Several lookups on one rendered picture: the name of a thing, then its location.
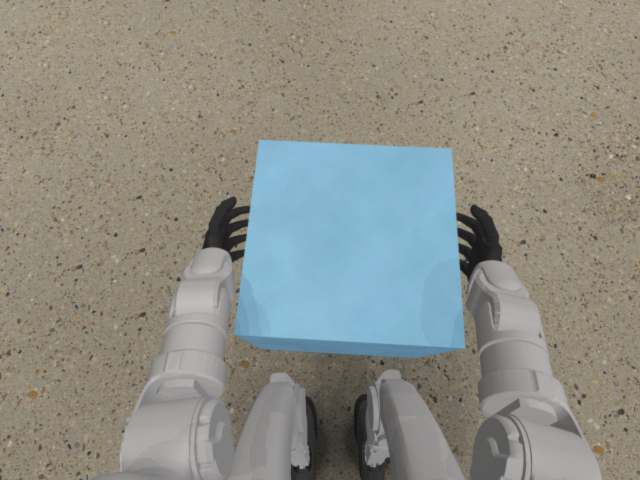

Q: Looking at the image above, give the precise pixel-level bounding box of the right robot hand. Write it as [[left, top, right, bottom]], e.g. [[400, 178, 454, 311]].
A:
[[456, 205, 502, 282]]

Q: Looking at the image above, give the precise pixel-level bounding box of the robot right shin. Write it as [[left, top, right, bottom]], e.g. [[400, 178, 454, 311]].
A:
[[364, 369, 415, 465]]

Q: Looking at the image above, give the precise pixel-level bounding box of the right robot forearm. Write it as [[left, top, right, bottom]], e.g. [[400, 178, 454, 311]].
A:
[[466, 260, 602, 480]]

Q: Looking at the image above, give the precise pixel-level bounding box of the right robot upper arm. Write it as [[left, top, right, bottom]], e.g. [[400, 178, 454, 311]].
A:
[[470, 413, 601, 480]]

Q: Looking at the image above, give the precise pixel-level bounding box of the carton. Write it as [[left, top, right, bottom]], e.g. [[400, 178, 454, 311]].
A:
[[234, 140, 465, 358]]

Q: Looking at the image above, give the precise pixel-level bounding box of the robot left foot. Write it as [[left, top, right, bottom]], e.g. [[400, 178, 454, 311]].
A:
[[291, 396, 317, 480]]

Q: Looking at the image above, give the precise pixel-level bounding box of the left robot forearm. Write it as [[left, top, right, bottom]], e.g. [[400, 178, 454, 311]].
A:
[[120, 247, 236, 472]]

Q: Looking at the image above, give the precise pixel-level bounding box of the left robot upper arm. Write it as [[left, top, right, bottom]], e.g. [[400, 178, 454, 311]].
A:
[[90, 395, 235, 480]]

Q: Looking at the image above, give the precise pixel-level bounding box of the left robot hand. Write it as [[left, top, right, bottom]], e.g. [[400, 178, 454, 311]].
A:
[[202, 197, 250, 262]]

